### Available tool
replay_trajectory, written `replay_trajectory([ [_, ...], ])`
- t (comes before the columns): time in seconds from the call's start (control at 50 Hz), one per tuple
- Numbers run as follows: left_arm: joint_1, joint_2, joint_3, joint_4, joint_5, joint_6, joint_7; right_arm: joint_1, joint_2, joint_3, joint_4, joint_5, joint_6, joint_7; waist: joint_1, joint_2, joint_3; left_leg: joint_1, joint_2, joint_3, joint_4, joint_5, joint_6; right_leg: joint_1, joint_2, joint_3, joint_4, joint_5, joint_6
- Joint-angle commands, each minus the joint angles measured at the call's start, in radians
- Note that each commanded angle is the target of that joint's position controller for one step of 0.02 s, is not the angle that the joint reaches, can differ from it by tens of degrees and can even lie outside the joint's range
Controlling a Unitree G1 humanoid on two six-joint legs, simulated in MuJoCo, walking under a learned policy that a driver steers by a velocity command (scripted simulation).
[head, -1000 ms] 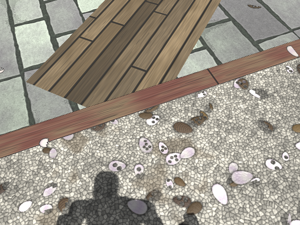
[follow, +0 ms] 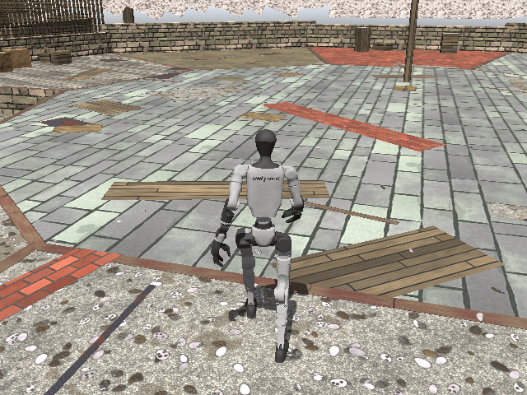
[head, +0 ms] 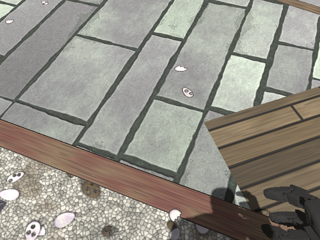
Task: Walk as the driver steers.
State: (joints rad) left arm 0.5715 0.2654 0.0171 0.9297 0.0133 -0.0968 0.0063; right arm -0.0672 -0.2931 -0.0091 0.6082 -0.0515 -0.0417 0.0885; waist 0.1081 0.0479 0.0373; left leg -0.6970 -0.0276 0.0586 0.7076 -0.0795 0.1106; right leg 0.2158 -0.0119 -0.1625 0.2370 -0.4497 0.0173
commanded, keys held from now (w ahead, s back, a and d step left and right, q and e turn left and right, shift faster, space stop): e+shift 0.18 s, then w+e+shift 0.66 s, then w+q+shift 0.16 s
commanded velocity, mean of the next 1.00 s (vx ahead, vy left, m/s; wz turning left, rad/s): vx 0.72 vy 0.00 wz -0.65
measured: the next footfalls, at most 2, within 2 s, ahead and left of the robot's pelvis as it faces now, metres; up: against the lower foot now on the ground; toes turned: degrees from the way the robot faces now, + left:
left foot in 0.04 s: +0.22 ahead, +0.07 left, +0.00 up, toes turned +2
right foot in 0.62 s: +0.43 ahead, -0.25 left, +0.00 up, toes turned -32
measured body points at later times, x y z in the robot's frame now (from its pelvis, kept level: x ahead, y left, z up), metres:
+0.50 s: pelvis +0.26 -0.05 +0.02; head +0.26 -0.07 +0.47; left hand +0.52 +0.13 -0.06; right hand +0.20 -0.33 -0.11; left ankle +0.18 +0.07 -0.71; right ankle +0.36 -0.22 -0.66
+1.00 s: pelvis +0.58 -0.28 +0.00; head +0.58 -0.29 +0.45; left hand +0.76 -0.04 -0.12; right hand +0.56 -0.61 -0.08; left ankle +0.85 -0.29 -0.68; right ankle +0.40 -0.23 -0.71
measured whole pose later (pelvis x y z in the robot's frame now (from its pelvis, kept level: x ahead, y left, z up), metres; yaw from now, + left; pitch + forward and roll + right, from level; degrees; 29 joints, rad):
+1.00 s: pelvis +0.58 -0.28 +0.00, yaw -42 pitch +1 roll -1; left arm 0.47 0.31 0.06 0.85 0.02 -0.08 0.00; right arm 0.09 -0.31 -0.06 0.71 -0.04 -0.04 0.06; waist 0.08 0.03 -0.01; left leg -0.70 0.10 -0.03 0.65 0.32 0.01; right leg 0.01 0.15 0.15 0.51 -0.52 -0.12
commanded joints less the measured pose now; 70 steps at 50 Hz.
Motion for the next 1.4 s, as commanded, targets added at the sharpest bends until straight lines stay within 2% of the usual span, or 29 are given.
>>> replay_trajectory([
  [0.02,-0.132,0.219,0.029,-0.061,-0.035,-0.012,0.012,0.466,-0.107,-0.03,0.106,-0.028,-0.018,-0.043,-0.344,-0.198,-0.137,0.818,-0.002,-0.036,-0.228,0.264,0.059,-0.427,-0.14,0.073,0.51,1.27,-0.079],
  [0.04,-0.088,0.108,0.011,-0.096,-0.032,-0.007,0.003,0.491,-0.199,-0.047,0.128,-0.044,-0.02,-0.063,-0.276,-0.004,-0.28,1.082,0.291,-0.244,-0.103,0.832,0.097,-0.628,0.006,0.058,0.928,0.155,-0.055],
  [0.06,0.091,0.065,0.008,-0.091,-0.081,0.005,0.028,0.535,-0.222,-0.057,0.082,-0.024,-0.031,-0.065,-0.218,0.093,-0.614,1.313,0.597,-0.54,0.062,1.529,0.221,-0.719,0.078,0.302,1.288,-0.245,-0.064],
  [0.08,-0.002,0.152,0.031,-0.1,-0.08,0.019,0.038,0.505,-0.21,-0.076,0.084,0.03,-0.015,-0.075,-0.26,0.011,-0.638,1.198,0.553,-0.474,-0.05,1.347,0.241,-0.759,0.06,0.336,1.319,-0.106,-0.05],
  [0.12,-0.096,0.121,0.029,-0.117,-0.034,0.039,0.032,0.319,-0.068,-0.036,0.085,0.041,-0.017,-0.089,-0.159,-0.026,-0.267,0.855,0.423,-0.297,-0.215,0.84,0.141,-0.841,-0.042,0.232,1.123,-0.011,-0.034],
  [0.16,-0.067,0.074,0.036,-0.096,0.001,0.088,0.011,0.294,-0.034,-0.024,0.098,0.039,-0.019,-0.108,-0.099,-0.008,-0.113,0.593,0.364,-0.152,-0.329,0.733,0.109,-0.746,-0.048,0.198,1.059,0.022,-0.011],
  [0.22,-0.07,0.011,0.042,-0.124,-0.003,0.129,-0.006,0.277,-0.052,-0.039,0.104,0.034,-0.04,-0.095,-0.046,0.035,-0.123,0.467,0.338,-0.045,-0.434,0.385,0.09,-0.7,-0.068,0.166,0.993,0.145,-0.026],
  [0.3,-0.285,0.04,0.057,-0.219,0.014,0.145,-0.04,0.295,-0.034,-0.046,0.128,0.035,-0.051,-0.098,-0.074,0.09,-0.025,0.472,0.322,-0.001,-0.57,-0.218,0.065,-0.881,-0.127,0.167,0.864,0.375,-0.053],
  [0.5,-0.597,0.059,0.053,-0.325,0.009,0.125,-0.111,0.47,-0.136,-0.095,0.207,0.012,-0.04,-0.121,-0.169,-0.014,0.148,0.767,0.366,0.184,-0.608,-0.221,-0.009,-1.015,-0.119,0.061,0.543,0.347,-0.139],
  [0.58,-0.475,0.088,0.064,-0.289,-0.004,0.119,-0.084,0.456,-0.2,-0.109,0.227,0.018,-0.017,-0.113,-0.085,0.011,0.037,0.799,0.335,0.304,-0.309,0.578,-0.028,-0.724,0.022,-0.063,0.544,0.13,-0.217],
  [0.62,-0.085,0.157,0.109,-0.173,-0.004,0.107,-0.05,0.389,-0.229,-0.11,0.202,0.033,0.002,-0.098,0.114,-0.028,-0.139,0.541,0.328,0.309,0.218,0.71,-0.053,-0.214,0.115,-0.006,0.481,0.071,-0.284],
  [0.64,-0.066,0.303,0.15,-0.153,0.002,0.114,-0.028,0.415,-0.088,-0.075,0.142,0.023,-0.001,-0.08,0.063,-0.311,-0.179,0.112,0.172,0.289,0.63,-0.078,-0.13,0.062,-0.097,0.453,0.299,-0.204,-0.391],
  [0.66,-0.141,0.348,0.154,-0.219,-0.013,0.113,-0.027,0.29,-0.091,-0.074,0.067,0.008,-0.023,-0.077,0.045,-0.303,-0.228,-0.154,0.01,0.065,0.826,-0.452,-0.178,0.132,-0.209,0.896,0.118,-0.095,-0.457],
  [0.68,-0.141,0.331,0.145,-0.219,-0.003,0.111,-0.025,0.165,-0.125,-0.072,0.015,0.014,-0.04,-0.077,0.053,-0.166,-0.165,-0.227,0.066,-0.058,0.802,-0.35,-0.176,0.093,-0.226,0.818,0.106,0.172,-0.42],
  [0.72,-0.193,0.278,0.136,-0.201,-0.004,0.098,-0.015,0.274,-0.128,-0.067,0.062,0.019,-0.052,-0.086,-0.056,-0.053,-0.083,-0.06,0.162,-0.098,0.566,-0.266,-0.162,-0.15,-0.184,0.656,0.101,0.23,-0.37],
  [0.76,-0.275,0.212,0.11,-0.224,-0.008,0.081,-0.017,0.315,-0.138,-0.069,0.084,-0.005,-0.014,-0.095,-0.112,-0.064,-0.053,0.076,0.174,-0.117,0.45,-0.264,-0.177,-0.332,-0.112,0.572,0.088,0.234,-0.356],
  [0.82,-0.265,0.21,0.099,-0.228,0.002,0.062,-0.021,0.272,-0.086,-0.051,0.075,-0.009,0.025,-0.075,-0.111,-0.038,-0.024,0.14,0.132,-0.047,0.322,-0.239,-0.199,-0.475,-0.064,0.52,0.062,0.365,-0.372],
  [0.96,-0.133,0.171,0.071,-0.132,-0.001,-0.005,0.002,0.084,-0.079,-0.061,0.045,0.023,-0.012,-0.017,-0.044,-0.097,-0.001,0.16,0.124,-0.063,-0.054,0.506,-0.088,-0.482,-0.027,0.433,0.12,0.117,-0.264],
  [1.08,-0.048,0.18,0.059,-0.067,0.047,-0.016,0.032,-0.012,-0.068,-0.058,0.051,0.023,-0.025,-0.038,0.01,-0.06,0.181,0.061,0.083,-0.034,-0.261,0.413,-0.02,-0.239,-0.078,0.288,0.232,0.462,-0.201],
  [1.14,-0.125,0.174,0.046,-0.04,0.033,-0.013,0.044,0.494,-0.098,-0.082,0.239,-0.006,-0.038,-0.064,-0.19,-0.065,-0.054,0.503,0.019,0.016,-0.371,0.581,0.007,-0.159,-0.024,0.207,0.795,0.851,-0.156],
  [1.16,-0.249,0.177,0.05,-0.055,0.008,-0.011,0.041,0.743,-0.114,-0.101,0.313,-0.002,-0.032,-0.059,-0.355,-0.002,-0.126,0.716,0.035,0.008,-0.49,0.72,0.028,-0.214,0.039,0.125,1.15,0.825,-0.122],
  [1.18,-0.29,0.1,0.041,-0.074,0.01,-0.006,0.029,0.772,-0.172,-0.117,0.364,-0.018,-0.024,-0.056,-0.324,0.18,-0.05,0.906,0.09,-0.039,-0.415,0.778,0.062,-0.608,0.17,0.055,1.606,-0.13,-0.078],
  [1.2,-0.124,0.066,0.022,-0.13,-0.04,-0.002,0.036,0.752,-0.265,-0.129,0.324,-0.007,-0.034,-0.047,-0.161,0.32,-0.208,1.382,0.328,-0.354,0.032,1.546,0.197,-1.045,0.158,0.199,1.759,-0.327,-0.022],
  [1.22,-0.177,0.115,0.006,-0.146,-0.045,-0.002,0.051,0.745,-0.244,-0.134,0.3,0.019,-0.036,-0.049,-0.255,0.135,-0.386,1.536,0.415,-0.504,-0.033,1.492,0.309,-1.219,0.103,0.241,1.722,-0.204,0.013],
  [1.24,-0.275,0.146,-0.004,-0.171,-0.016,-0.001,0.048,0.633,-0.222,-0.132,0.256,0.03,-0.027,-0.074,-0.244,-0.004,-0.377,1.41,0.409,-0.594,-0.177,0.918,0.347,-1.252,0.037,0.281,1.576,-0.035,-0.002],
  [1.28,-0.393,0.168,0.0,-0.191,0.055,-0.004,0.021,0.522,-0.137,-0.094,0.242,0.051,-0.028,-0.097,-0.169,-0.114,-0.198,0.935,0.337,-0.59,-0.312,0.762,0.289,-1.069,-0.02,0.289,1.327,0.098,-0.006],
  [1.32,-0.452,0.14,-0.007,-0.232,0.055,0.038,0.01,0.501,-0.133,-0.083,0.268,0.054,-0.031,-0.089,-0.096,-0.154,-0.06,0.522,0.214,-0.465,-0.37,0.892,0.213,-0.824,-0.033,0.253,0.919,0.089,0.037],
  [1.36,-0.432,0.079,-0.032,-0.235,0.027,0.049,0.013,0.457,-0.161,-0.093,0.249,0.033,-0.022,-0.081,-0.083,-0.052,-0.12,0.439,0.108,-0.376,-0.341,1.007,0.165,-0.675,0.02,0.201,0.705,0.194,0.03],
  [1.4,-0.451,0.078,-0.032,-0.243,0.008,0.053,0.015,0.424,-0.14,-0.098,0.227,0.048,-0.01,-0.076,-0.092,-0.017,-0.195,0.429,0.033,-0.331,-0.278,0.94,0.07,-0.567,0.057,0.188,0.566,0.364,0.002],
])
